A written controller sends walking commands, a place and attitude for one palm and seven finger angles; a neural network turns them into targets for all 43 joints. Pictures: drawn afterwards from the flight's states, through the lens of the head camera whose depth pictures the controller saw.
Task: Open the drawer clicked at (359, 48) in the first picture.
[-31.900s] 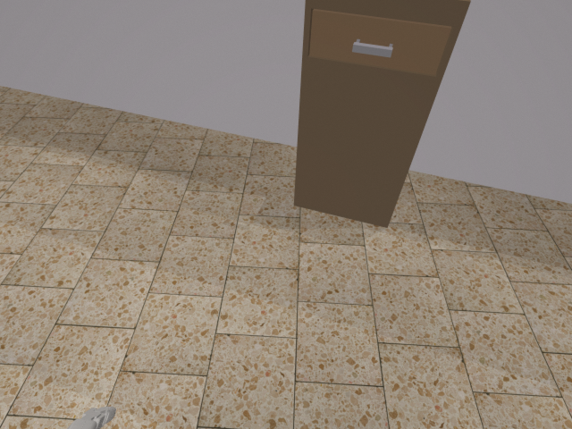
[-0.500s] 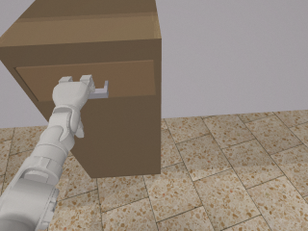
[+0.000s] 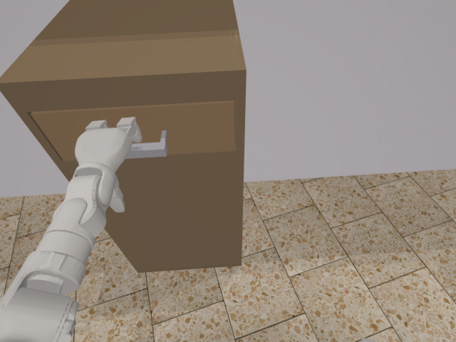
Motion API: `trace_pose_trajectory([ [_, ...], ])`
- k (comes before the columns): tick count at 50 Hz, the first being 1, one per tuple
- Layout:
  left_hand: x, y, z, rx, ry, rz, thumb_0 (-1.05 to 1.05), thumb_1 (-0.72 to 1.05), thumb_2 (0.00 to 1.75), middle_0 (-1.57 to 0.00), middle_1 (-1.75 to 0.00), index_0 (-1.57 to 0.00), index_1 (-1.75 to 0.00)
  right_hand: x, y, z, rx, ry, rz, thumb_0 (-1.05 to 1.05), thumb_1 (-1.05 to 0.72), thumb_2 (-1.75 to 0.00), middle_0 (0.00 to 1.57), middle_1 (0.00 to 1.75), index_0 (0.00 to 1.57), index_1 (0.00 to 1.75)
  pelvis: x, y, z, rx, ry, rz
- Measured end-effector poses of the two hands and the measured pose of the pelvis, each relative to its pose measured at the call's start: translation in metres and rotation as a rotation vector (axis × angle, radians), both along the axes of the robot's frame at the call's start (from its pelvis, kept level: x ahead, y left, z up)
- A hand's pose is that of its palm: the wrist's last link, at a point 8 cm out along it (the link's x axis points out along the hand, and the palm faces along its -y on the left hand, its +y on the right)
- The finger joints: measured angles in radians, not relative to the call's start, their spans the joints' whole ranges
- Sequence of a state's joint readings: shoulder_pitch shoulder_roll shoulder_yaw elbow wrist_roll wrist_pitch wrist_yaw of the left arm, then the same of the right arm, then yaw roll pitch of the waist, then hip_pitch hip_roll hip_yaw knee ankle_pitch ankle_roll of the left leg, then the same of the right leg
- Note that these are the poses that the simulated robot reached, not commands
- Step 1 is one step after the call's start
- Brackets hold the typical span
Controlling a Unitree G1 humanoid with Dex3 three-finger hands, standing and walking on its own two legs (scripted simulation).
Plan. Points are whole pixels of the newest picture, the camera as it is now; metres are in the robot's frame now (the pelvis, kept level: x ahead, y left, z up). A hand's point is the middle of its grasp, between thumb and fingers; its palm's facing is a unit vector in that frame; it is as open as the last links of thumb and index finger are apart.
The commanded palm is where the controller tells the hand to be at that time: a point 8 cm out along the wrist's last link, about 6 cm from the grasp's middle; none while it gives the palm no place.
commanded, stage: lift the fingers back up to retry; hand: left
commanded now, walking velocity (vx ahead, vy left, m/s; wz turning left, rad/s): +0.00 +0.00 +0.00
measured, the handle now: (139, 143) +0.50 +0.22 +0.06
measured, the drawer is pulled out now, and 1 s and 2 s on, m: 0.00 0.00 0.00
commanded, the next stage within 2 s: re-aim the fingers above the handle in 0.36 s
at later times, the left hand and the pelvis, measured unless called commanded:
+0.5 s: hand (113, 170) +0.38 +0.23 +0.11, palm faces -0.06 -0.06 -1.00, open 13.8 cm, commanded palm +0.37 +0.22 +0.18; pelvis +0.01 -0.01 +0.01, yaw +2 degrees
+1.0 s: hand (123, 172) +0.37 +0.20 +0.11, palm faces -0.04 -0.07 -1.00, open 13.8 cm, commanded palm +0.37 +0.22 +0.18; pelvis +0.00 -0.02 +0.01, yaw +1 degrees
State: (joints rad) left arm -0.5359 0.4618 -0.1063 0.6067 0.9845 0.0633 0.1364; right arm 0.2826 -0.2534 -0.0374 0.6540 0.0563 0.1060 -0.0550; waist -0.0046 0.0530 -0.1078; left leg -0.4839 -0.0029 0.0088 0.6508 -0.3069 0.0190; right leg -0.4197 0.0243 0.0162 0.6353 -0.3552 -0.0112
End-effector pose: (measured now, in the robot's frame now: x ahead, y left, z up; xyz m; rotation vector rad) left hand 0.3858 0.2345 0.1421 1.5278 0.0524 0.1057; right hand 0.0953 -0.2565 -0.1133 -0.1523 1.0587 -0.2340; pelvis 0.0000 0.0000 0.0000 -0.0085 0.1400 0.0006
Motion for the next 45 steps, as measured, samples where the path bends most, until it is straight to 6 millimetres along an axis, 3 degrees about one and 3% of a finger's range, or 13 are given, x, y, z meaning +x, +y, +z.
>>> trace_pose_trajectory([
  [6, -0.002, -0.013, 0.027, -0.010, -0.075, -0.019, 0.00, -0.49, 0.30, -0.33, -1.21, -0.32, -1.20, 0.027, 0.009, 0.003, 0.027, -0.044, 0.029, 0.01, -0.90, -0.90, 0.20, 0.29, 0.20, 0.30, 0.007, 0.004, 0.003, 0.001, -0.021, 0.004],
  [12, -0.003, -0.010, 0.049, -0.005, -0.069, 0.055, 0.00, -0.49, 0.30, -0.32, -1.20, -0.32, -1.20, 0.058, 0.022, 0.010, 0.067, -0.110, 0.073, 0.01, -0.90, -0.90, 0.20, 0.29, 0.20, 0.30, 0.010, 0.003, 0.007, 0.008, -0.047, 0.002],
  [21, -0.017, 0.005, 0.026, -0.020, 0.112, 0.082, 0.00, -0.49, 0.30, -0.32, -1.20, -0.32, -1.20, 0.085, 0.021, 0.024, 0.044, -0.158, 0.137, 0.01, -0.90, -0.90, 0.20, 0.30, 0.20, 0.30, 0.010, -0.007, 0.008, 0.013, -0.065, 0.023],
  [25, -0.022, -0.006, 0.021, -0.016, 0.100, -0.022, 0.00, -0.49, 0.30, -0.32, -1.20, -0.32, -1.20, 0.085, 0.014, 0.023, 0.010, -0.149, 0.146, 0.01, -0.90, -0.90, 0.20, 0.30, 0.20, 0.30, 0.008, -0.010, 0.007, 0.009, -0.062, 0.035],
  [32, -0.016, -0.031, 0.038, -0.016, -0.048, -0.098, 0.00, -0.49, 0.30, -0.32, -1.20, -0.32, -1.20, 0.070, 0.007, 0.010, 0.023, -0.101, 0.124, 0.01, -0.90, -0.90, 0.20, 0.29, 0.20, 0.30, 0.006, -0.011, 0.005, 0.009, -0.046, 0.034],
  [39, -0.002, -0.014, 0.044, 0.015, -0.027, 0.083, 0.01, -0.49, 0.30, -0.32, -1.20, -0.32, -1.20, 0.044, 0.005, 0.000, 0.069, -0.046, 0.075, 0.01, -0.90, -0.90, 0.20, 0.29, 0.20, 0.30, 0.006, -0.015, 0.007, 0.017, -0.042, 0.008],
  [45, -0.016, -0.009, 0.033, -0.018, 0.073, 0.080, 0.00, -0.49, 0.30, -0.32, -1.20, -0.32, -1.20, 0.034, -0.004, 0.003, 0.049, -0.036, 0.056, 0.02, -0.90, -0.90, 0.20, 0.30, 0.20, 0.30, 0.008, -0.017, 0.009, 0.019, -0.058, 0.009],
])
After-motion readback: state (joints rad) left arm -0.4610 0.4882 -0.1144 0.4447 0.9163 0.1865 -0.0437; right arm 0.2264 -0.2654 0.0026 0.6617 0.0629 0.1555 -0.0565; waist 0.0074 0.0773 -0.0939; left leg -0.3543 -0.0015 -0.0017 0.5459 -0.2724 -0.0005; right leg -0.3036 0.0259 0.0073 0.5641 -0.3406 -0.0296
